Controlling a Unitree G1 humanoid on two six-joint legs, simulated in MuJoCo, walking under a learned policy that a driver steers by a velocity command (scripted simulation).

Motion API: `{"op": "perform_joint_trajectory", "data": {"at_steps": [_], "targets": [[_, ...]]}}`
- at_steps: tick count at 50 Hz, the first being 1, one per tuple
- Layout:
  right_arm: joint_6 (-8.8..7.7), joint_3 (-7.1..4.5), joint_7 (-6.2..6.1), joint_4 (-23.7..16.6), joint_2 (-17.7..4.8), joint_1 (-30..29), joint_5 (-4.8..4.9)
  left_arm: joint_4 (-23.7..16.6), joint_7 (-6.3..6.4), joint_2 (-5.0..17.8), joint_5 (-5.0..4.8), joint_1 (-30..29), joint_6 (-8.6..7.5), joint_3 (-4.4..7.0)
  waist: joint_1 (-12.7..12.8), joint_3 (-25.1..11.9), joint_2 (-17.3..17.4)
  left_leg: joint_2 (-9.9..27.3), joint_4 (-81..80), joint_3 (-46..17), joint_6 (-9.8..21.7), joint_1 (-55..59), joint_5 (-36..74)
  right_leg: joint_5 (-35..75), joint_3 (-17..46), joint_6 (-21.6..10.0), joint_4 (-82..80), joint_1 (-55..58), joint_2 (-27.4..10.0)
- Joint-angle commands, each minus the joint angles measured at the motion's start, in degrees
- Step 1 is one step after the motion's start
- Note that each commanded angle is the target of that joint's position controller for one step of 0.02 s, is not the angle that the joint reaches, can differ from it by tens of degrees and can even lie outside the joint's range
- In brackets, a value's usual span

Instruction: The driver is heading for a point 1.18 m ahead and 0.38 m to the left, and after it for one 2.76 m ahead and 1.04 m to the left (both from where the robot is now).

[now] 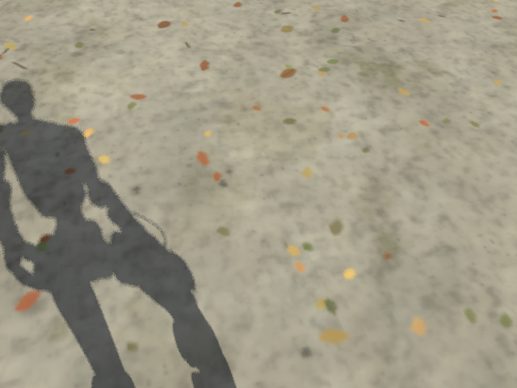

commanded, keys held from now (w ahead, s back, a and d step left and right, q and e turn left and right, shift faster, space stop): w+shift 0.32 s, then w+q+shift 0.68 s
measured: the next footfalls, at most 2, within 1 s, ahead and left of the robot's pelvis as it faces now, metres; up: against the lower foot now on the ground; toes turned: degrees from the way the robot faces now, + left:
right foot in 0.32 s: +0.44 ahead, -0.08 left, +0.00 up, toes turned -3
left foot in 0.78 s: +0.86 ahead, +0.08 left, +0.00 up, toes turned +22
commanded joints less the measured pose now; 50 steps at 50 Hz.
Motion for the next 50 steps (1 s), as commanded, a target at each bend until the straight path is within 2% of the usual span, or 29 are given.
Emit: {"op": "perform_joint_trajectory", "data": {"at_steps": [1, 7, 11, 13, 14, 15, 16, 17, 18, 19, 21, 23, 25, 26, 28, 31, 34, 36, 37, 38, 39, 40, 41, 42, 43, 44, 46, 48, 50], "targets": [[-1.80, -0.50, -0.31, -1.0, -5.2, 4.2, 0.45, -4.9, -1.30, 2.0, 0.27, -4.3, 0.50, 0.06, 0.6, 8.5, 5.3, 15.1, -20.8, -21.3, 5.4, 7.1, -11.5, 5.4, 0.4, 1.9, 1.7, -20.2, -4.4], [-2.77, 0.36, -0.22, -0.3, -3.9, 10.3, 0.92, -12.3, -1.55, 0.6, -0.65, -21.2, 1.29, -1.19, -2.3, 13.2, 4.1, 11.7, -25.4, -10.1, 6.0, 5.7, 13.2, 13.1, -6.3, 2.9, -17.7, -18.3, -2.2], [-3.18, 0.43, -0.72, 0.3, -6.0, 10.8, 1.20, -14.7, -1.03, 0.7, -1.33, -23.9, 1.13, -1.78, -1.2, 11.4, 5.8, 13.2, -24.5, -4.2, 4.7, 12.4, 44.9, 13.7, -10.2, -0.9, -29.6, -7.3, 1.6], [-2.87, -0.04, -1.08, 0.7, -8.6, 11.2, 0.70, -14.1, 0.09, 3.1, -1.30, -18.8, 0.97, -1.08, 2.0, 5.3, 9.4, 14.8, -13.6, -2.6, 3.9, 17.9, 72.9, 8.7, -11.6, -2.9, -29.7, 1.0, 6.0], [-2.24, -0.52, -1.55, 0.9, -10.2, 10.7, 0.06, -12.4, 0.78, 5.2, -1.36, -11.1, 0.80, -0.25, 5.9, 0.6, 11.1, 15.7, -3.4, -2.4, 3.6, 18.6, 79.6, 5.2, -10.5, -4.0, -29.6, 8.8, 7.5], [-1.42, -1.07, -1.97, 0.8, -11.9, 9.4, -0.30, -9.1, 1.64, 7.6, -1.52, 0.4, 0.72, 0.94, 11.0, -5.0, 11.7, 15.9, 10.2, -2.1, 3.4, 16.8, 78.9, 2.3, -9.4, -4.9, -31.5, 19.9, 8.3], [-1.04, -1.24, -1.95, 0.0, -11.4, 6.8, -0.38, -5.8, 2.52, 10.3, -0.93, 11.8, 0.64, 2.28, 16.4, -9.5, 10.3, 13.8, 27.3, -1.3, 3.1, 6.8, 66.2, -0.6, -4.9, -6.3, -33.8, 34.8, 3.8], [-1.17, 0.81, -0.31, -2.5, -1.3, 10.8, 1.41, -5.2, 3.01, 15.1, 1.45, 15.8, 0.29, 3.62, 10.9, -15.7, -3.2, 5.7, 50.8, -2.9, 2.2, -16.9, 19.6, -23.9, 20.9, -10.6, -36.3, 52.9, -13.8], [-2.17, 0.46, 0.07, -3.4, -2.5, 11.6, 2.99, -5.2, 1.63, 13.4, 0.82, 13.8, 0.15, 3.55, 8.6, -19.8, -6.4, -0.1, 61.3, -10.4, 3.6, -27.7, -6.5, -34.8, 47.2, -12.0, -49.0, 54.1, -21.1], [-2.03, -0.50, -0.55, -5.6, -6.0, 4.1, 3.07, -5.0, 1.25, 10.3, 0.35, 7.0, -0.24, 3.06, 6.3, -8.5, -2.8, 4.3, 61.4, -10.8, 4.8, -32.2, 0.8, -33.9, 39.1, -9.3, -52.2, 44.5, -18.1], [-1.34, -0.27, -0.07, -5.9, -4.5, 0.7, 2.04, -4.6, 1.16, 3.9, 0.25, 2.4, -1.65, 1.53, 2.7, 1.5, 4.7, 8.7, 55.5, -9.9, 4.9, -28.4, 5.9, -18.2, 23.1, -5.9, -55.1, 27.1, -15.7], [0.76, 0.08, 1.26, -6.2, -1.5, 2.6, 0.24, -2.4, 1.53, 1.0, -0.38, 3.4, -2.52, 0.35, -1.0, 4.8, 1.2, 10.7, 52.4, -10.0, 3.7, -24.6, 6.1, -12.5, 12.5, -2.6, -57.7, 17.8, -12.7], [2.32, 0.13, 1.94, -8.3, -0.8, -1.6, 0.11, -0.9, 1.54, 1.2, -1.87, 5.1, -3.40, 0.27, -1.8, 8.1, 1.2, 11.7, 51.4, -8.8, 2.9, -29.0, 8.5, -4.5, 3.4, 0.6, -59.1, 16.7, -9.9], [2.80, 0.40, 2.31, -10.1, -0.5, -4.3, 0.23, -1.0, 1.46, 2.6, -1.76, 5.7, -3.75, 0.44, -1.7, 8.8, -0.5, 11.9, 49.6, -7.3, 2.5, -30.7, 11.1, -1.6, 0.6, 1.4, -60.4, 15.4, -10.3], [2.89, 0.70, 2.68, -12.9, -1.1, -11.3, 0.88, -1.0, 1.13, 1.8, -1.50, 6.7, -4.26, 0.04, -0.6, 11.7, -0.2, 10.7, 42.4, -3.9, 2.5, -31.5, 17.9, 9.5, -8.1, 3.8, -62.0, 13.5, -6.4], [2.37, 1.24, 3.29, -15.8, -1.6, -18.3, 1.05, -0.5, 1.89, 2.4, -1.88, 10.0, -4.56, -0.57, 0.6, 12.8, 0.9, 7.6, 28.9, 3.2, 3.4, -29.4, 24.0, 32.2, -15.3, 5.5, -61.4, 17.4, -4.3], [1.91, 1.35, 3.75, -16.6, -3.1, -19.5, 0.71, -0.7, 4.08, 6.5, -2.17, 13.2, -4.17, -0.54, -0.3, 9.2, -1.3, 1.9, 17.9, 9.2, 5.2, -22.7, 26.2, 63.1, -17.6, 7.3, -55.3, 27.6, -6.5], [2.39, 0.30, 3.61, -14.8, -6.6, -12.5, 0.80, -2.2, 5.95, 10.6, -1.91, 11.6, -2.91, 0.44, -5.1, 3.4, -4.8, -2.0, 15.9, 10.1, 6.6, -14.0, 22.3, 79.2, -17.6, 7.8, -43.7, 32.8, -9.1], [2.70, -0.84, 3.31, -12.5, -9.3, -3.5, 0.80, -3.3, 6.39, 12.2, -1.45, 9.1, -1.91, 1.07, -10.1, -1.2, -5.7, -3.5, 16.2, 9.1, 7.8, -4.8, 19.0, 83.1, -16.7, 7.3, -32.3, 32.0, -10.3], [3.09, -2.41, 2.57, -8.9, -12.2, 9.3, 0.80, -4.9, 6.31, 13.2, -0.69, 5.0, -0.97, 1.63, -16.0, -6.2, -5.8, -3.1, 15.4, 5.4, 10.2, 6.8, 15.1, 80.5, -14.9, 6.4, -16.6, 27.9, -11.2], [3.18, -4.06, 1.48, -6.7, -14.2, 16.4, 1.57, -5.8, 5.30, 13.3, -0.79, 1.0, -0.14, 2.31, -19.9, -6.8, -0.2, 0.1, 8.5, -0.6, 13.8, 15.9, 13.3, 50.3, -15.3, 5.3, 8.3, 19.3, -5.7], [3.70, -4.73, 0.68, -6.3, -15.8, 10.2, 2.27, -8.9, 3.58, 4.2, 0.27, -2.2, -1.18, 0.10, -12.5, -0.4, 13.8, 4.4, 14.2, -10.2, 14.5, 20.1, 19.9, -12.2, -11.5, 4.6, 28.4, -2.6, 4.6], [3.82, -5.00, 1.07, -8.7, -20.0, 5.7, 0.17, -15.4, 3.23, 1.5, -1.52, 3.2, -2.37, -1.09, -4.4, -9.4, 13.6, 13.5, 7.0, -36.5, 25.8, 30.7, 13.9, -16.8, -0.1, 6.3, 37.1, -18.8, 5.0], [3.98, -4.87, 0.50, -10.2, -17.3, 4.4, -0.37, -17.1, 2.76, 3.5, -0.96, 0.9, -3.96, -1.73, -5.4, -9.2, 6.7, 18.3, -7.8, -50.4, 25.9, 29.0, -7.4, -12.8, 5.2, 5.4, 31.6, -24.2, 3.0], [3.73, -3.99, -0.01, -10.0, -12.8, 2.6, -0.46, -16.5, 2.43, 6.1, -0.79, -1.0, -4.46, -1.34, -3.1, -0.2, -2.4, 17.7, -12.8, -48.0, 22.3, 18.8, -12.5, -8.4, 5.3, 5.1, 24.1, -23.6, -0.3], [3.24, -3.53, -0.19, -10.0, -11.8, 0.4, -0.08, -16.5, 2.39, 6.1, 0.18, -2.2, -3.97, -1.28, -0.1, 3.8, -5.0, 15.1, -13.5, -43.2, 19.6, 9.7, -8.6, -7.4, 4.8, 5.8, 19.3, -19.9, -1.8], [1.20, -2.74, -0.83, -10.9, -11.0, -1.4, 0.91, -16.7, 2.15, 5.5, 1.98, -1.7, -1.25, -1.88, 3.4, 6.9, -5.8, 10.3, -13.7, -35.4, 18.1, -3.5, 0.5, -7.2, 4.6, 8.4, 12.0, -13.0, -4.6], [-0.36, -2.75, -0.66, -11.6, -12.3, -1.8, 1.41, -19.1, 1.64, 4.8, 2.06, -6.0, 0.34, -2.48, 3.3, 8.4, -4.6, 5.7, -15.5, -28.8, 16.7, -12.0, 6.3, -4.7, 1.8, 10.2, 0.9, -8.3, -5.9], [-0.86, -3.04, -0.48, -11.7, -12.8, 0.1, 1.49, -22.4, 1.08, 4.1, 0.99, -13.1, 0.46, -3.19, 0.9, 9.4, -1.8, 2.5, -15.1, -24.8, 14.8, -14.4, 16.8, 5.0, -0.3, 10.6, -11.6, -4.5, -5.2]]}}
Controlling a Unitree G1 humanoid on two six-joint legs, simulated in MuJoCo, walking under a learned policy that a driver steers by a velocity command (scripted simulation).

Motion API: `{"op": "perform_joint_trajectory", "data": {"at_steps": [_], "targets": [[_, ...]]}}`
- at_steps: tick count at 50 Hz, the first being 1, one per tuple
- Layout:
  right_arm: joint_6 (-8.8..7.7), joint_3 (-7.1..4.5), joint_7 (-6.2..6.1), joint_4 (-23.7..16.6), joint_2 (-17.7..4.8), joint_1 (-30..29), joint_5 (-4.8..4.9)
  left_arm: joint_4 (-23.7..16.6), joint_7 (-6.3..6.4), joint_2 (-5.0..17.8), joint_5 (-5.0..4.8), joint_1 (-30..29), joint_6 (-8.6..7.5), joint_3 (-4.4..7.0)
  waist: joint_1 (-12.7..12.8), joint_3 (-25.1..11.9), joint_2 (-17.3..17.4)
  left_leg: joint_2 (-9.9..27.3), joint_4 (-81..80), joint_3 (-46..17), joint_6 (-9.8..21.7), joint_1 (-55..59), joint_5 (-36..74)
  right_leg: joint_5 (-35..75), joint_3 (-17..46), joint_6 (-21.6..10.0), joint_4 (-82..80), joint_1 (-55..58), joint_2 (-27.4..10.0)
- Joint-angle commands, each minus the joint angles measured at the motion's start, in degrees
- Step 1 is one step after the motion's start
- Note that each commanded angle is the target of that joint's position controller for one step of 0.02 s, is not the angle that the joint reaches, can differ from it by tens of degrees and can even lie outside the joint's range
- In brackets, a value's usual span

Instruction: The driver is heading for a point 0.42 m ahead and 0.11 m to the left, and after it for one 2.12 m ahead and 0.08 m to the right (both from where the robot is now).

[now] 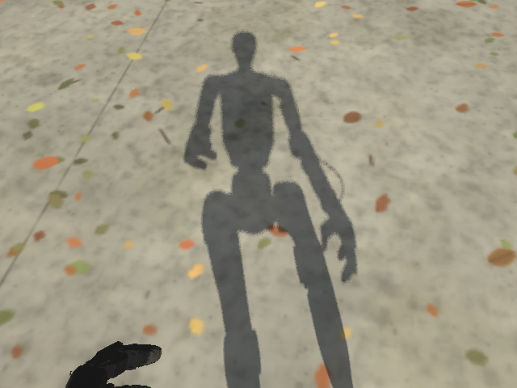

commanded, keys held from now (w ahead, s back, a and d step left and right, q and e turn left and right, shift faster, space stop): w+q+shift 0.26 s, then q+shift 0.12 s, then e+shift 0.62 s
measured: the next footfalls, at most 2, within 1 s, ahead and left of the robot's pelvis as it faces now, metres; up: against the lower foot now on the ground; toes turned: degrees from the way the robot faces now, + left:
right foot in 0.20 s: +0.41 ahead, -0.18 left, +0.00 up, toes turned +14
left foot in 0.58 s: +0.63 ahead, +0.12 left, +0.00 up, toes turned +24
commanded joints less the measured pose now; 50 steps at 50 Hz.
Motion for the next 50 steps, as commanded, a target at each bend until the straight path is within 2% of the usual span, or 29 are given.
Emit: {"op": "perform_joint_trajectory", "data": {"at_steps": [1, 4, 6, 8, 9, 10, 11, 12, 13, 14, 15, 18, 21, 23, 25, 28, 29, 30, 31, 32, 33, 35, 38, 41, 43, 47, 48, 49, 50], "targets": [[-2.46, -2.04, 0.07, -6.2, -8.8, -4.1, 0.63, -5.1, -0.68, 5.2, -1.01, -3.8, 0.76, 0.57, 2.0, 5.1, -2.1, 11.5, -14.0, -16.0, 6.2, -14.7, 19.8, 13.0, -7.1, 0.7, -16.6, 8.7, 2.5], [-2.03, -2.85, 0.84, -6.1, -10.1, -0.5, 1.03, -7.2, -0.50, 5.5, -2.29, -7.5, 0.58, 0.36, -2.0, 1.7, 2.3, 12.4, -11.5, -16.9, 3.4, -5.6, 30.7, 20.3, -8.3, -1.1, -27.4, 12.1, 6.3], [-1.86, -3.16, 0.49, -6.9, -10.7, -1.4, 0.88, -7.7, -0.02, 7.4, -2.43, -6.3, 0.24, 0.90, -1.1, -0.1, 3.6, 13.2, -7.0, -18.0, 1.1, -1.0, 36.4, 19.2, -7.0, -2.0, -33.9, 17.2, 7.9], [-2.03, -3.78, 0.37, -7.8, -13.7, -3.6, 0.28, -5.3, 1.17, 12.6, -2.81, 4.3, -0.23, 3.11, 4.7, -7.9, 4.1, 13.5, 7.2, -18.7, -1.7, 2.4, 48.3, 12.3, -5.8, -3.1, -34.5, 30.2, 10.1], [-2.28, -4.02, 0.63, -8.9, -15.0, -7.7, 0.06, -2.6, 2.06, 15.0, -2.92, 16.2, -0.41, 4.42, 12.4, -13.4, 3.9, 11.9, 20.3, -17.7, -2.8, -2.5, 45.6, 9.0, -5.5, -3.6, -34.0, 42.9, 8.2], [-2.87, -2.47, 0.74, -11.0, -9.2, -10.2, -0.18, -0.3, 3.28, 18.9, -1.47, 29.1, -0.45, 5.99, 17.3, -20.8, -0.9, 9.1, 39.0, -14.5, -3.2, -12.0, 27.7, -7.8, 3.7, -4.9, -32.4, 57.2, -1.6], [-2.62, 0.17, 0.39, -14.0, 0.5, -3.2, 2.62, -0.4, 2.96, 22.8, 1.59, 27.4, -0.54, 6.49, 9.4, -25.9, -19.0, 3.9, 55.4, -8.5, -4.6, -29.2, -15.4, -18.9, 33.3, -8.4, -42.4, 67.6, -19.2], [-1.78, 0.65, -0.15, -14.4, -4.0, -3.2, 1.87, -1.2, 2.19, 20.2, 0.34, 20.5, 0.01, 7.03, 7.1, -23.9, -19.3, 8.3, 59.8, -5.3, -3.7, -36.4, -9.2, -32.1, 45.9, -11.4, -49.5, 62.2, -19.2], [-0.79, 0.07, 0.02, -13.4, -7.0, -8.5, 0.34, -2.2, 1.94, 13.4, -0.28, 15.0, 0.31, 5.61, 7.3, -13.5, -10.1, 12.1, 58.1, -3.3, -4.1, -37.7, -2.9, -32.3, 34.0, -10.9, -50.1, 52.5, -15.1], [-0.16, -0.13, 0.71, -13.4, -7.3, -11.2, -0.47, -1.2, 1.71, 10.2, -0.34, 13.7, 0.41, 4.75, 6.8, -6.9, -3.6, 13.9, 55.2, -2.0, -5.1, -36.4, -0.4, -16.0, 23.1, -10.6, -49.2, 45.1, -12.6], [0.55, -0.20, 1.35, -13.8, -6.7, -13.5, -1.01, 0.4, 1.71, 8.9, -0.08, 15.1, 0.23, 4.27, 6.5, -3.6, -1.3, 15.3, 53.8, -1.7, -5.9, -35.5, -1.0, 0.8, 14.4, -10.2, -48.3, 41.0, -10.5], [2.97, 0.57, 2.11, -17.1, -3.1, -15.4, -1.67, 5.2, 0.66, 7.1, -2.60, 19.8, -1.49, 3.63, 3.7, -0.7, -5.6, 16.7, 49.9, 0.6, -7.3, -36.5, -4.3, 39.6, -0.9, -8.5, -45.9, 37.5, -8.9], [2.58, 1.82, 3.41, -21.3, -1.7, -19.9, -1.99, 5.9, 0.47, 8.7, -3.35, 16.4, -2.32, 3.66, 1.4, 0.2, -8.1, 14.9, 33.2, 2.0, -7.7, -30.3, 4.6, 46.1, -9.4, -8.2, -49.7, 30.3, -5.0], [1.77, 2.72, 4.61, -20.0, -0.8, -19.1, -1.36, 5.6, 0.11, 9.9, -3.36, 13.6, -2.42, 3.91, 0.4, -0.3, -7.3, 11.5, 17.1, 5.4, -7.6, -16.2, 16.5, 42.6, -15.0, -7.4, -50.3, 23.4, -0.4], [1.39, 2.89, 4.62, -18.2, -1.2, -18.0, -2.03, 6.7, -0.28, 12.4, -4.26, 16.4, -2.38, 4.25, 0.4, -1.5, -6.5, 9.2, 12.0, 6.0, -6.8, -7.2, 20.8, 44.0, -13.0, -8.1, -49.6, 23.5, -1.9], [-0.15, 2.12, 2.72, -13.2, -4.7, -7.9, -4.64, 8.6, 0.18, 14.3, -5.51, 19.5, -0.84, 4.34, -4.5, -5.6, -3.4, 10.9, 2.2, 4.4, -3.8, 5.2, 27.0, 46.4, -11.2, -6.8, -30.9, 28.3, 0.5], [-0.94, 1.62, 1.81, -12.7, -8.0, -6.2, -5.81, 7.9, 0.23, 12.9, -5.72, 22.8, -0.39, 3.95, -4.1, -9.6, 2.1, 20.3, 4.3, -1.0, -2.7, 14.1, 55.0, 24.4, -12.2, -5.3, -16.9, 22.8, 4.4], [-0.98, 1.29, 1.11, -14.9, -10.5, -6.3, -5.22, 7.3, 0.49, 5.7, -6.92, 33.5, 0.77, 2.33, 0.8, -24.4, 13.4, 43.0, 12.8, -18.9, 6.6, 29.4, 92.4, -25.4, -8.7, -3.7, 7.2, 13.5, 10.9], [-0.27, 0.33, 0.42, -16.2, -10.5, -6.4, -0.75, 8.2, 1.95, 10.7, -6.86, 32.2, 2.43, 3.52, -2.1, -31.7, 7.3, 42.3, 12.0, -18.8, 8.9, 27.0, 92.8, -23.6, -0.9, -4.1, 13.0, 13.5, 11.4], [0.24, 0.89, -0.24, -16.6, -8.5, -10.8, 0.36, 7.4, 2.12, 11.8, -5.98, 29.2, 2.97, 4.07, 0.2, -24.9, 5.5, 39.5, 7.6, -14.2, 7.1, 20.0, 77.7, -19.7, -1.5, -3.9, 12.4, 10.6, 9.2], [0.50, 1.84, -0.70, -16.4, -5.1, -14.2, 0.38, 6.9, 2.04, 11.6, -4.64, 26.2, 3.42, 4.28, 1.8, -17.3, 3.1, 36.1, 4.3, -10.6, 4.4, 13.3, 64.7, -17.0, -3.5, -3.6, 8.6, 8.2, 7.1], [0.78, 2.53, -1.92, -15.8, -2.9, -16.1, 0.29, 7.2, 1.23, 9.7, -2.99, 25.7, 5.36, 4.63, 4.2, -9.2, 5.1, 32.1, -1.3, -4.0, 2.2, 1.8, 54.3, -12.7, -5.4, -1.8, 6.0, 10.8, 6.3], [0.34, 1.96, -2.24, -16.0, -3.4, -17.6, -0.48, 5.7, 0.79, 7.0, -3.05, 25.9, 7.68, 5.27, 6.7, -9.2, 5.8, 31.6, -4.8, 1.8, 2.9, -6.0, 44.6, -9.6, -7.3, -0.7, 5.7, 14.4, 6.7], [0.49, 1.95, -2.18, -16.5, -2.3, -20.4, -1.19, 2.9, 0.08, 5.7, -2.87, 21.2, 9.10, 5.18, 7.4, -7.0, 8.6, 30.5, -6.3, 7.4, 0.7, -10.7, 27.7, -3.6, -8.2, -1.6, -4.0, 15.3, 4.4], [0.77, 1.45, -2.07, -16.6, -3.1, -20.4, -1.46, 1.0, -0.97, 5.9, -2.89, 17.8, 9.62, 5.10, 6.4, -6.5, 10.2, 30.8, -6.3, 9.4, -0.9, -12.2, 17.8, -0.1, -9.3, -2.5, -11.3, 18.4, 4.0], [2.18, -0.26, -1.39, -16.2, -6.2, -17.3, -1.17, -2.1, -1.95, 7.7, -3.09, 13.9, 9.61, 5.67, 4.6, -6.3, 8.4, 34.4, -1.5, 10.4, -3.7, -10.1, 7.8, -3.8, -12.7, -4.4, -21.1, 22.7, 5.5], [2.63, -0.60, -1.21, -16.2, -6.7, -17.3, -0.84, -2.1, -1.97, 7.7, -3.01, 14.7, 9.32, 5.84, 5.3, -5.9, 6.6, 33.7, 2.2, 11.8, -5.7, -11.1, 4.0, -2.8, -13.2, -5.2, -26.0, 25.7, 6.4], [3.35, -0.85, -0.92, -15.4, -6.2, -15.1, -1.01, -1.0, -1.72, 9.1, -2.60, 17.4, 8.67, 6.34, 5.8, -5.2, 1.1, 30.8, 9.8, 13.8, -8.9, -13.3, -3.3, -1.4, -10.4, -6.3, -32.0, 29.2, 7.3], [4.49, -0.63, -0.34, -15.5, -4.2, -12.1, -1.07, -1.2, -0.76, 14.6, -2.11, 18.9, 7.65, 7.40, 5.5, -0.9, -15.7, 23.8, 26.2, 18.6, -13.4, -21.4, -16.0, 8.0, 7.2, -9.0, -44.3, 28.9, -3.1]]}}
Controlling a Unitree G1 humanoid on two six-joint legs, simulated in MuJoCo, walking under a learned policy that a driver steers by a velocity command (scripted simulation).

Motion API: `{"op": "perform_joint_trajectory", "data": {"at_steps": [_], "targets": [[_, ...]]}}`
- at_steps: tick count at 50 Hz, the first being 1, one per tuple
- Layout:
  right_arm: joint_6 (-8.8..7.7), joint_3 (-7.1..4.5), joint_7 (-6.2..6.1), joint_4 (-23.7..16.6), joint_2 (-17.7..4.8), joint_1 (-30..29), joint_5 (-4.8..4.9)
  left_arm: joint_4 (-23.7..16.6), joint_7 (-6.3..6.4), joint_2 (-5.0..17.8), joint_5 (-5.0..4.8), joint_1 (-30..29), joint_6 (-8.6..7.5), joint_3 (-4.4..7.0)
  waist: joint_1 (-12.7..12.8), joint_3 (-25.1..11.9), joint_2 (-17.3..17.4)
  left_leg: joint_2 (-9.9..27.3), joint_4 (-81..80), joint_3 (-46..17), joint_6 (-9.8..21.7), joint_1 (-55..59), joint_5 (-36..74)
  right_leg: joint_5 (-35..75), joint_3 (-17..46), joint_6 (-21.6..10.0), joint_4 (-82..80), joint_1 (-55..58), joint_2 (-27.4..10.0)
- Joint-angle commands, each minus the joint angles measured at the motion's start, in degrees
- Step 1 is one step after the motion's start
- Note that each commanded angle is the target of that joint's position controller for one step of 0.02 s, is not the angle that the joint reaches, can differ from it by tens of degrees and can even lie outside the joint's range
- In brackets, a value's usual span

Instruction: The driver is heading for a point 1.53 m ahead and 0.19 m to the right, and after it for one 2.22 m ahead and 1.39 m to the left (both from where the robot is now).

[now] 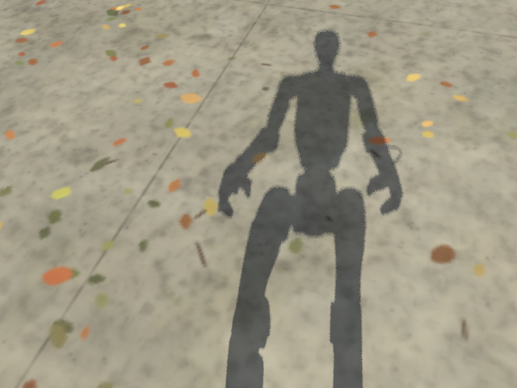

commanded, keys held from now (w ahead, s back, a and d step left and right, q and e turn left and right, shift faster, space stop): e+shift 0.30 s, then w+shift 0.52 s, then w+q+shift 0.18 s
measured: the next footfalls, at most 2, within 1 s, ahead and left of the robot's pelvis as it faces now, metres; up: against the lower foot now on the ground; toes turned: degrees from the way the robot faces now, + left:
left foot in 0.46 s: +0.12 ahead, +0.08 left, +0.00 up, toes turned -27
right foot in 0.92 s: +0.29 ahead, -0.30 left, +0.00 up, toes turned -27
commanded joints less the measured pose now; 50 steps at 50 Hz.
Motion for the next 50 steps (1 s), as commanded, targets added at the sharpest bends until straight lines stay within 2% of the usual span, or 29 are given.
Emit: {"op": "perform_joint_trajectory", "data": {"at_steps": [1, 2, 3, 4, 6, 9, 15, 17, 19, 21, 22, 23, 24, 25, 26, 27, 28, 30, 34, 37, 41, 42, 44, 45, 46, 47, 48, 49, 50], "targets": [[2.16, -0.96, 0.21, -7.2, -2.9, 0.5, -0.20, -4.2, 1.25, 17.5, 0.66, 6.9, -1.91, 4.23, 1.2, 0.4, -21.4, -7.7, 22.2, -9.6, -4.2, -22.1, -22.4, 27.3, 38.6, -11.4, -21.6, 9.9, -19.3], [2.49, -0.73, -0.22, -7.8, -3.9, -2.2, -0.56, -3.7, 1.68, 17.2, 0.19, 9.1, -1.46, 5.04, 3.6, -2.8, -14.6, -6.7, 28.1, -16.3, -3.7, -22.4, -19.7, 20.2, 37.1, -14.8, -23.3, 10.4, -18.8], [2.18, -1.00, -0.30, -7.4, -4.6, -2.8, 0.14, -3.8, 2.12, 14.5, 0.19, 6.3, -1.06, 4.11, 1.8, -1.0, -11.9, -6.0, 27.9, -18.6, -3.0, -22.1, -13.4, 13.4, 31.8, -13.4, -22.4, 8.4, -15.0], [1.45, -1.22, -0.36, -6.5, -5.0, -2.3, 0.55, -4.7, 2.35, 12.2, -0.08, 1.5, -0.66, 3.48, -0.4, -0.5, -10.1, -5.2, 25.6, -19.3, -2.6, -20.3, -6.8, 11.1, 26.7, -10.7, -21.7, 7.2, -10.5], [1.05, -1.65, -0.19, -4.9, -6.0, -0.2, -0.68, -6.2, 2.37, 9.4, -0.72, -2.5, -0.65, 2.73, -1.4, -4.2, -9.7, -6.5, 26.3, -18.3, -2.4, -16.6, -1.8, 19.6, 22.3, -8.9, -19.1, 8.0, -6.4], [1.40, -1.02, 0.21, -5.1, -4.6, -1.0, -0.16, -5.5, 1.93, 10.2, -0.96, 1.2, -1.12, 3.23, 0.0, -6.9, -5.0, -7.7, 22.6, -19.3, -2.7, -16.8, -2.2, 24.3, 24.4, -9.2, -17.3, 12.5, -6.1], [1.27, -0.35, -0.13, -6.4, -5.0, -4.2, 0.29, -5.7, 1.67, 11.9, -0.29, 2.9, -0.72, 4.06, 2.3, -6.2, -7.3, -10.5, 10.5, -21.8, -1.8, -14.7, -3.3, 15.4, 33.4, -10.1, -17.4, 13.7, -5.3], [0.82, -0.31, 0.42, -5.5, -5.8, -2.2, -0.09, -6.1, 1.13, 11.7, 0.20, 2.3, -0.88, 3.94, 2.3, -8.9, -7.8, -10.8, 7.0, -20.9, -1.1, -9.1, -4.2, -9.1, 35.5, -10.5, -20.8, 11.0, -4.0], [0.41, -0.48, 0.94, -5.2, -6.3, -1.3, 0.18, -6.4, 0.35, 11.1, 0.72, 0.6, -1.08, 3.48, 1.3, -7.0, -10.4, -11.7, 3.2, -19.2, -0.3, -2.7, -6.9, -20.4, 37.5, -10.1, -23.0, 4.8, -3.2], [-0.44, -0.40, 0.85, -3.6, -5.1, 4.1, 0.94, -6.9, 0.09, 9.6, 0.34, -3.5, -1.41, 2.80, -3.5, -4.1, -8.4, -11.8, -6.4, -17.8, 1.9, 11.5, -3.3, -20.6, 35.1, -7.8, -21.7, -7.0, -0.9], [-1.11, -0.61, 0.34, -1.6, -5.1, 10.2, 0.81, -7.3, 0.62, 8.4, 0.30, -5.9, -1.76, 2.37, -7.6, -2.6, -5.5, -10.7, -14.0, -17.4, 3.4, 20.9, 0.8, -21.3, 31.8, -5.3, -17.6, -14.4, 1.9], [-1.98, -1.42, -0.40, -0.5, -9.0, 14.5, -0.02, -7.7, 1.35, 4.5, -0.01, -5.9, -2.53, 1.31, -9.1, -1.8, 5.3, -1.7, -22.3, -28.4, 4.6, 26.1, -11.3, -20.3, 23.4, -2.0, -1.9, -21.8, 7.7], [-2.73, -2.35, -0.37, -1.7, -14.7, 12.7, -1.32, -9.4, 1.63, 1.1, -0.83, -5.8, -3.70, -0.08, -7.1, -1.0, 11.7, 12.3, -30.9, -53.8, 8.1, 23.9, -29.8, -12.1, 16.4, -0.4, 13.2, -28.7, 14.8], [-2.84, -2.94, -0.07, -1.6, -14.5, 8.2, -1.86, -10.2, 1.59, 4.5, 0.15, -7.5, -4.53, 0.32, -3.8, 3.4, 5.1, 14.4, -32.2, -59.2, 11.1, 16.5, -32.9, -3.7, 18.5, -0.4, 19.2, -31.5, 9.2], [-3.15, -2.30, 0.40, -1.9, -11.6, 5.7, -0.84, -9.3, 0.99, 6.2, 0.17, -7.0, -5.01, 0.73, -1.9, 4.1, 3.0, 12.2, -30.9, -54.8, 11.0, 14.8, -30.0, 0.6, 18.7, 0.1, 20.8, -30.9, 7.7], [-3.57, -1.89, 0.88, -1.8, -9.8, 4.6, -0.13, -7.6, 0.24, 6.9, 0.51, -5.1, -5.21, 0.86, -1.0, 3.1, 2.5, 8.5, -29.9, -48.0, 9.3, 15.1, -24.1, 3.8, 17.8, 1.2, 21.4, -29.2, 7.2], [-3.99, -1.61, 0.96, -1.6, -9.2, 4.9, 0.19, -6.2, -0.42, 7.1, 1.10, -3.6, -5.19, 0.92, -1.1, 1.2, 4.5, 5.3, -29.9, -42.2, 8.3, 14.9, -19.0, 6.0, 16.0, 2.0, 22.4, -26.7, 7.4], [-4.87, -1.41, 1.14, 0.1, -8.6, 8.1, 0.63, -5.9, -1.15, 6.5, 1.47, -4.0, -4.99, 0.68, -2.2, 0.9, 6.5, 2.9, -30.9, -36.8, 8.5, 14.3, -15.3, 9.1, 14.4, 2.8, 23.4, -25.4, 7.0], [-5.69, -1.95, 1.53, 3.1, -9.1, 15.0, 0.99, -7.1, -1.43, 5.7, 1.35, -10.1, -4.96, -0.05, -4.9, 2.9, 6.0, 3.4, -33.5, -33.5, 10.2, 18.7, -11.4, 12.0, 11.2, 3.5, 18.7, -29.6, 4.5], [-5.70, -1.80, 1.69, 4.5, -8.2, 17.6, 0.92, -8.2, -2.13, 4.6, 1.23, -16.1, -5.28, -1.01, -7.0, 4.2, 6.9, 2.9, -34.9, -29.4, 10.3, 19.8, -5.4, 13.4, 4.6, 3.8, 9.8, -27.1, 1.2], [-5.61, -1.91, 1.39, 7.1, -9.2, 20.7, 0.42, -10.0, -2.88, 3.4, 0.58, -21.9, -5.94, -2.04, -8.8, 6.7, 7.5, 5.0, -36.1, -26.0, 10.4, 21.3, 6.6, 10.8, -0.1, 1.0, -1.2, -20.1, 0.3], [-5.41, -1.87, 1.30, 7.9, -9.4, 21.1, 0.52, -10.3, -2.67, 3.5, 0.76, -21.7, -6.16, -2.08, -8.2, 6.7, 7.7, 5.5, -34.4, -25.6, 10.3, 21.3, 14.6, 8.3, -0.7, 0.1, -3.3, -16.7, 1.2], [-5.15, -1.97, 1.13, 9.0, -10.9, 19.9, 0.91, -8.6, -1.24, 4.8, 0.95, -14.0, -6.62, -1.34, -3.0, 2.1, 8.1, 5.4, -23.8, -23.3, 9.7, 19.2, 45.1, 2.4, -2.2, -1.9, -6.0, -1.5, 5.8], [-5.15, -2.13, 1.09, 9.1, -12.1, 17.8, 1.30, -4.9, -0.11, 6.4, 0.93, -1.8, -7.13, -0.37, 3.8, -4.3, 6.5, 3.7, -10.6, -20.5, 8.9, 14.5, 55.4, 4.3, -1.7, -3.0, -7.6, 14.3, 7.3], [-5.67, -1.99, 1.21, 7.7, -12.1, 14.8, 1.67, -1.5, 1.23, 9.8, 1.89, 11.0, -7.72, 1.03, 10.7, -11.8, 3.8, 0.5, 6.2, -19.3, 8.1, 0.4, 44.1, 1.6, 4.8, -3.9, -7.2, 34.0, 1.1], [-6.16, 0.20, 1.82, 3.8, -2.6, 16.7, 2.87, -0.7, 2.16, 17.0, 3.71, 17.8, -8.20, 2.72, 10.4, -23.2, -14.0, -7.7, 29.4, -17.3, 6.4, -19.4, 1.8, -29.2, 32.7, -6.3, -13.6, 51.3, -19.4], [-6.13, -0.71, 1.68, 3.3, -6.1, 13.0, 2.82, -1.4, 1.99, 15.4, 2.85, 17.0, -8.24, 2.14, 10.4, -24.0, -11.5, -9.4, 37.5, -23.9, 8.3, -22.3, -6.1, -38.7, 49.2, -5.6, -24.4, 42.7, -23.5], [-5.45, -1.33, 1.75, 2.5, -6.9, 8.9, 2.58, -0.3, 2.14, 12.2, 2.84, 10.5, -8.05, 1.24, 6.6, -12.3, -8.2, -6.4, 40.1, -23.0, 8.5, -26.1, -0.7, -31.6, 39.8, -4.2, -23.7, 34.2, -21.0], [-5.20, -0.80, 2.39, 3.0, -5.7, 8.7, 2.01, -0.1, 1.96, 8.6, 2.27, 7.6, -8.32, 0.46, 4.5, -6.8, -5.1, -3.6, 37.1, -22.1, 8.0, -24.5, 3.4, -20.7, 31.0, -4.0, -24.6, 26.5, -18.8]]}}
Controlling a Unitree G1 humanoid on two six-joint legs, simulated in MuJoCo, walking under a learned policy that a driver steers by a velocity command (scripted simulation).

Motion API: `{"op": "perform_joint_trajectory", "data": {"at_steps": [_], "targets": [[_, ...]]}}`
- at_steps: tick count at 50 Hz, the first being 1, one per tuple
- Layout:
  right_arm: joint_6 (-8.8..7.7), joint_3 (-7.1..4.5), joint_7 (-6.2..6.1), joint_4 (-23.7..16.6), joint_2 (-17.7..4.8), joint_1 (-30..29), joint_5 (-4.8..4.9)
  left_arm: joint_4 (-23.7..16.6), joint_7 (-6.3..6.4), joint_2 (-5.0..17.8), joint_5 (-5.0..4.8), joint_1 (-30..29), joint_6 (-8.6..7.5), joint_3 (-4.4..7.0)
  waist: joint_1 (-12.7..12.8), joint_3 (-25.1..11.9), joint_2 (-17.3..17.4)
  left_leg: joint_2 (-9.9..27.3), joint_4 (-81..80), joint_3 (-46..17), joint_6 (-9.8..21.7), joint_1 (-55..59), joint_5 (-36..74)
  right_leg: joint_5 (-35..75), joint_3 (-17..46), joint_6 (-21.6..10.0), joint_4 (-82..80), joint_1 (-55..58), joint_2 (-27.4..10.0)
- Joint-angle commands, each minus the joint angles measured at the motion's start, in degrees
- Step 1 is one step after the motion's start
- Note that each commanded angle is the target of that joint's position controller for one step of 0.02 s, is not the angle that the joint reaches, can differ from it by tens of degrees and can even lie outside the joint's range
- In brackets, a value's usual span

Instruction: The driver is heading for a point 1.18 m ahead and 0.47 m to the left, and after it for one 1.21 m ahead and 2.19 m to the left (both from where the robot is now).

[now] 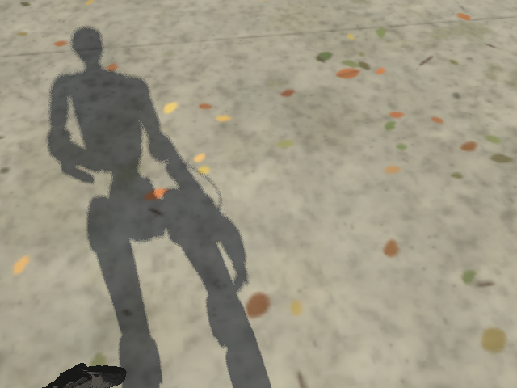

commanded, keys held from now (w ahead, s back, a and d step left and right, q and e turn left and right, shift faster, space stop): w+q+shift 0.76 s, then w+shift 0.24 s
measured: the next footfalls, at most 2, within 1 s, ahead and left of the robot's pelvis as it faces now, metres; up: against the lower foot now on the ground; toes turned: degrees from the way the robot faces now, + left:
left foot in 0.38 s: +0.50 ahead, +0.09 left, +0.00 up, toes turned +22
right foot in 0.80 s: +0.96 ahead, +0.14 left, +0.00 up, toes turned +45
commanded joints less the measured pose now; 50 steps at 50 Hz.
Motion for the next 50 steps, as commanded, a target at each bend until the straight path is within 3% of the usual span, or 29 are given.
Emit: {"op": "perform_joint_trajectory", "data": {"at_steps": [1, 2, 5, 9, 12, 14, 15, 17, 18, 19, 20, 21, 22, 23, 25, 27, 30, 34, 36, 38, 39, 40, 41, 42, 43, 44, 45, 48, 50], "targets": [[-0.72, -1.32, 1.07, -7.4, -5.7, -8.7, -0.51, 2.6, 1.02, 7.6, -0.55, 13.3, -0.49, 3.03, 7.9, -2.7, -5.0, 3.9, 11.8, -0.8, 1.2, -29.3, 7.1, -17.3, 25.0, -4.3, -24.2, 24.8, -18.2], [0.31, -1.18, 1.56, -6.7, -4.6, -7.3, -1.44, 3.3, 1.20, 6.2, -1.24, 12.7, -0.82, 2.54, 6.0, -0.4, -6.8, 4.9, 11.4, -0.4, 0.3, -27.9, 7.8, -13.9, 19.6, -3.6, -26.0, 20.5, -16.2], [2.60, -1.00, 2.77, -7.6, -2.7, -11.4, -1.66, 6.0, 0.88, 3.8, -2.64, 13.6, -2.27, 2.07, 4.3, 4.6, -5.4, 5.9, 12.0, 0.8, -0.5, -32.1, 11.5, -2.1, 8.2, -2.2, -29.4, 18.0, -14.1], [2.76, -0.28, 3.64, -11.4, -2.3, -20.9, -1.18, 8.5, 0.63, 2.3, -2.25, 14.8, -3.56, 1.75, 3.5, 8.3, -4.7, 4.4, 2.9, 5.3, 0.1, -33.7, 21.8, 17.1, -5.0, -1.0, -31.6, 16.7, -10.4], [2.38, 0.62, 4.62, -14.1, -2.3, -26.5, -1.56, 10.3, 1.59, 4.6, -2.43, 16.2, -3.61, 2.02, 3.1, 9.8, -1.9, 2.9, -11.0, 11.5, 2.5, -28.8, 25.2, 35.1, -11.5, 0.4, -32.0, 19.6, -10.5], [2.39, 0.69, 4.63, -14.4, -3.1, -27.5, -1.24, 11.0, 2.46, 7.2, -2.47, 18.0, -3.35, 2.34, 2.9, 7.0, -2.3, -2.1, -16.7, 16.6, 4.6, -21.2, 26.0, 59.7, -13.2, 1.3, -27.6, 24.6, -10.5], [2.52, 0.44, 4.31, -13.6, -4.3, -24.6, -0.94, 11.0, 3.08, 9.4, -2.31, 18.2, -2.73, 2.84, 1.0, 4.1, -4.1, -4.4, -17.5, 17.7, 5.4, -17.3, 23.9, 72.1, -13.3, 1.7, -22.4, 28.3, -11.4], [2.93, -1.26, 3.20, -9.6, -8.5, -8.9, -0.58, 9.5, 4.03, 13.6, -1.47, 14.1, -0.69, 4.18, -7.9, -5.0, -7.6, -7.7, -16.8, 16.2, 7.4, -1.1, 16.0, 85.4, -11.6, 1.3, -2.1, 28.9, -13.8], [2.98, -3.01, 2.18, -5.9, -11.9, 3.3, -0.80, 8.2, 3.86, 14.2, -1.09, 10.9, 0.29, 4.49, -13.0, -10.0, -6.5, -8.2, -19.8, 12.4, 9.4, 12.0, 11.3, 79.4, -9.6, 0.1, 14.7, 23.5, -14.0], [3.05, -4.62, 0.65, -4.3, -13.9, 6.0, -0.52, 8.4, 2.61, 11.8, -1.17, 10.0, 0.59, 4.21, -12.6, -8.8, 0.3, -6.4, -25.7, 6.6, 11.4, 20.5, 8.5, 39.3, -9.6, -0.1, 36.6, 13.0, -6.9], [3.57, -5.22, 0.07, -4.7, -17.2, 0.0, -0.24, 5.6, 1.72, 1.3, 0.03, 9.6, -0.42, 1.30, -4.5, -2.9, 13.5, 1.0, -21.8, -8.4, 13.5, 23.3, 17.9, -13.2, -5.7, 1.0, 57.8, -8.4, 2.3], [3.98, -6.03, 0.11, -7.4, -21.2, -2.7, -1.45, -1.3, 1.40, 2.8, -1.86, 11.6, -1.88, 0.96, -0.8, -14.8, 14.6, 9.5, -37.0, -36.3, 24.5, 34.7, 2.9, -13.5, 6.8, 1.9, 63.7, -22.9, 4.0], [3.80, -5.94, -0.22, -8.5, -18.4, -3.5, -1.63, -1.3, 1.48, 6.0, -1.23, 8.3, -3.42, 0.83, -1.5, -10.7, 3.7, 12.3, -47.5, -43.6, 22.2, 30.7, -8.1, -9.1, 10.4, 1.2, 58.4, -26.3, 0.4], [3.34, -5.17, -0.58, -7.8, -14.9, -5.0, -1.64, -0.9, 1.41, 7.2, -1.38, 6.9, -3.93, 0.88, 1.1, -3.1, -3.0, 11.2, -49.9, -40.6, 19.4, 21.2, -7.8, -5.2, 10.5, 1.3, 51.7, -24.6, -2.0], [1.50, -4.27, -1.18, -8.0, -12.9, -8.4, -1.34, -0.3, 1.65, 6.3, 0.41, 6.6, -2.28, 0.30, 5.8, 1.6, -7.2, 6.3, -49.6, -30.4, 16.9, 6.5, 2.9, -5.4, 10.6, 3.2, 43.5, -17.1, -5.2], [-0.15, -3.36, -1.08, -8.0, -11.3, -9.1, -0.81, -0.6, 1.33, 5.2, 0.89, 6.2, 0.25, -0.15, 7.8, 3.5, -6.7, 2.4, -50.9, -23.9, 16.0, -4.1, 6.8, -6.4, 9.3, 5.4, 35.0, -12.1, -7.3], [-1.22, -3.68, -0.75, -8.2, -12.0, -8.2, -0.72, -5.2, 0.35, 3.4, -0.26, -4.6, 0.74, -1.25, 4.7, 6.4, -3.7, -2.7, -53.2, -17.6, 13.8, -10.8, 14.1, 6.4, 5.8, 6.5, 17.4, -7.7, -7.0], [-1.16, -4.63, 0.07, -7.4, -13.3, -4.3, 0.01, -7.3, 0.05, 3.2, -2.06, -10.2, 0.37, -1.64, -0.2, 2.7, 1.6, -2.8, -50.0, -17.2, 9.3, -2.1, 30.3, 20.9, 4.3, 4.4, 1.0, -1.8, -2.5], [-0.96, -4.97, -0.35, -7.5, -13.9, -4.7, -0.14, -7.6, 0.38, 4.8, -2.17, -9.6, 0.01, -1.12, 0.2, 1.3, 2.7, -1.8, -46.3, -18.5, 7.4, 2.9, 35.3, 19.6, 5.5, 3.6, -4.8, 2.0, -1.1], [-0.95, -5.52, -0.61, -8.0, -16.5, -6.6, -0.73, -4.9, 1.47, 9.4, -2.41, -0.1, -0.35, 0.84, 5.2, -5.5, 3.0, -1.8, -33.9, -19.0, 4.6, 7.0, 49.5, 11.2, 6.0, 2.6, -5.6, 13.8, 2.0], [-1.14, -5.71, -0.40, -8.3, -18.2, -9.4, -1.14, -2.2, 2.29, 11.6, -2.55, 11.3, -0.58, 2.13, 12.4, -10.9, 2.6, -2.6, -21.4, -17.2, 3.6, 5.1, 51.5, 7.7, 4.6, 1.8, -5.3, 24.5, 1.4], [-1.90, -4.59, -0.37, -9.1, -14.2, -11.6, -1.58, 0.9, 3.50, 14.5, -1.58, 24.3, -0.84, 3.62, 18.1, -16.7, 0.5, -4.7, -4.6, -14.3, 2.9, -3.0, 42.6, -2.4, 9.5, 0.4, -2.9, 38.0, -4.7], [-2.42, -1.84, -0.44, -11.6, -3.7, -9.7, -0.55, 2.2, 3.88, 18.5, 0.97, 28.5, -1.14, 4.49, 15.3, -20.4, -16.6, -11.4, 13.9, -9.2, 1.9, -19.9, -3.8, -24.6, 34.3, -2.6, -10.7, 48.8, -19.8], [-2.27, -0.60, -0.28, -12.9, -4.4, -3.3, 0.53, 1.6, 2.73, 18.7, 0.46, 20.4, -1.00, 5.00, 8.0, -22.5, -26.1, -10.3, 20.4, -6.9, 2.1, -28.5, -4.8, -32.3, 61.4, -7.5, -23.0, 46.6, -24.8], [-1.14, -0.89, -0.65, -10.4, -8.0, -6.9, -1.08, -0.1, 1.98, 11.3, -0.10, 12.8, -0.72, 4.00, 7.5, -12.9, -12.5, -5.0, 20.5, -4.9, 2.1, -30.0, 2.2, -35.9, 52.9, -8.1, -23.3, 37.6, -21.9], [-0.72, -0.94, 0.05, -10.7, -8.9, -10.8, -2.17, 0.7, 1.51, 7.9, -0.58, 11.0, -0.59, 3.31, 7.5, -7.5, -4.2, -3.2, 17.3, -3.3, 1.3, -28.3, 6.0, -26.2, 42.4, -7.8, -22.2, 29.9, -18.9], [-0.39, -0.82, 0.75, -11.5, -8.5, -14.3, -2.74, 2.3, 1.29, 6.8, -0.29, 11.7, -0.72, 3.03, 7.3, -4.9, -1.0, -2.0, 14.4, -3.1, 0.9, -27.1, 6.1, -17.5, 35.0, -6.9, -22.1, 25.1, -16.2], [0.68, 0.59, 2.17, -14.3, -5.1, -17.9, -3.28, 8.3, 0.76, 4.4, -1.29, 17.4, -2.31, 2.02, 5.7, -0.3, -4.4, -0.7, 9.0, -5.1, 0.3, -28.2, 4.6, -5.6, 24.8, -6.5, -24.4, 19.9, -13.2], [0.93, 1.19, 2.53, -16.4, -5.0, -21.7, -3.42, 9.8, 0.46, 5.7, -2.07, 18.8, -3.16, 2.19, 5.2, 2.1, -4.0, -0.7, 4.9, -5.1, -0.2, -32.3, 7.1, -0.5, 20.7, -7.2, -27.3, 19.3, -13.7]]}}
